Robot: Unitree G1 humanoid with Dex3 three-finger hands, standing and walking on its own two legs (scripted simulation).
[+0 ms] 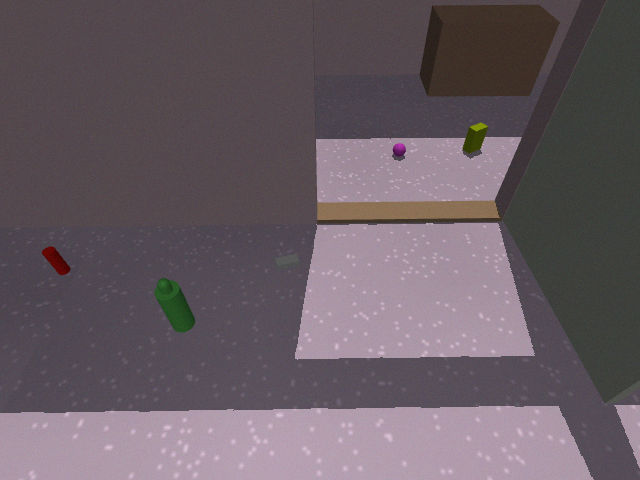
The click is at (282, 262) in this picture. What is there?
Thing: small brick
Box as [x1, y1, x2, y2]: [275, 254, 299, 269]
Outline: 296,254 275,258 277,269 298,265 299,264
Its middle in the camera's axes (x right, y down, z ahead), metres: -0.15 +0.08 +1.60
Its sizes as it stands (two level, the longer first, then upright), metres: 0.094 0.042 0.030
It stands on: the floor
